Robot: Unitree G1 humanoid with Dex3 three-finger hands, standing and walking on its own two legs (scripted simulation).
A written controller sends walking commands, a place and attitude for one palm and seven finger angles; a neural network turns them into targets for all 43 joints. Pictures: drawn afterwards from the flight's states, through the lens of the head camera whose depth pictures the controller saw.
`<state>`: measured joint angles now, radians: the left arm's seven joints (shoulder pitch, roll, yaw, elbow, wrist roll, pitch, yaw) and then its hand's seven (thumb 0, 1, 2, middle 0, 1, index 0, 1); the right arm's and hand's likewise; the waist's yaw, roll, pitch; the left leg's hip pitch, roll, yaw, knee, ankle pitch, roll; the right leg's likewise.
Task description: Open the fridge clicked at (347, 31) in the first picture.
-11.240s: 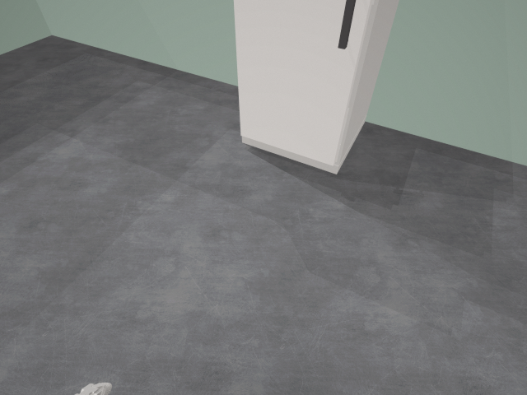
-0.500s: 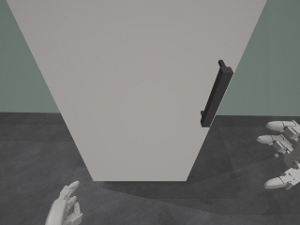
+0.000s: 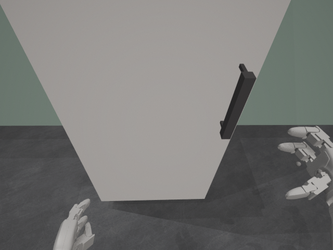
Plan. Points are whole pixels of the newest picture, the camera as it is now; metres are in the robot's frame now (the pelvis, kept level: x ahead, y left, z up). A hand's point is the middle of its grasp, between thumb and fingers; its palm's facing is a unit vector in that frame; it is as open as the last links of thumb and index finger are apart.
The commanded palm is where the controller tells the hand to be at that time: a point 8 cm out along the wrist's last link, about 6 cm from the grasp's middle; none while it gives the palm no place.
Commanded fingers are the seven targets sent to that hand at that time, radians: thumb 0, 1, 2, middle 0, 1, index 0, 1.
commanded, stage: move the hooked fingers beside the handle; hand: right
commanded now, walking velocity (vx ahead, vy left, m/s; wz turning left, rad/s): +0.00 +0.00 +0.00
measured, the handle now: (232, 104) +0.49 -0.17 +0.10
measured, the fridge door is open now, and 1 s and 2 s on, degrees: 0 0 0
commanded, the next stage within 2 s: none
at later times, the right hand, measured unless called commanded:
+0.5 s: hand (285, 145) +0.34 -0.26 +0.11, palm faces -0.05 +1.00 -0.03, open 14.0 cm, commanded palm +0.31 -0.31 +0.12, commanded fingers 0.00 0.50 -0.30 0.30 1.20 0.30 1.20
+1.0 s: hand (275, 132) +0.38 -0.24 +0.11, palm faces -0.05 +1.00 -0.02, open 14.0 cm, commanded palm +0.36 -0.30 +0.11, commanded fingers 0.00 0.50 -0.30 0.30 1.20 0.30 1.20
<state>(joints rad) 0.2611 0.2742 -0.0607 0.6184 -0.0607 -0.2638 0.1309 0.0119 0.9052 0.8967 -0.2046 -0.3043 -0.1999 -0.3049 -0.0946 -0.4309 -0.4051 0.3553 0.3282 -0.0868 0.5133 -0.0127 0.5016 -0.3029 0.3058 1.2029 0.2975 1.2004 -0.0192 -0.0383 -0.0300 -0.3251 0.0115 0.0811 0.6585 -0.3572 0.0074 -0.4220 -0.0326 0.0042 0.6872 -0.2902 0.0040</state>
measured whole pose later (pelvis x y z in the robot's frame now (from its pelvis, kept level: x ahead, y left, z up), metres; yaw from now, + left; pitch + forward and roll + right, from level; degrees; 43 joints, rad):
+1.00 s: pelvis +0.01 +0.00 +0.00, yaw +1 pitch +5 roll +1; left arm 0.31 0.28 -0.05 0.62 -0.05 -0.14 0.10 0.01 0.91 0.90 -0.20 -0.30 -0.20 -0.30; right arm -0.39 -0.46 -0.38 0.65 0.26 -0.14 0.46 -0.01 0.50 -0.30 0.30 1.20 0.30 1.20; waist 0.04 -0.02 -0.06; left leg -0.41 0.01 0.06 0.69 -0.37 0.00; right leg -0.50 -0.03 -0.01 0.72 -0.31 0.00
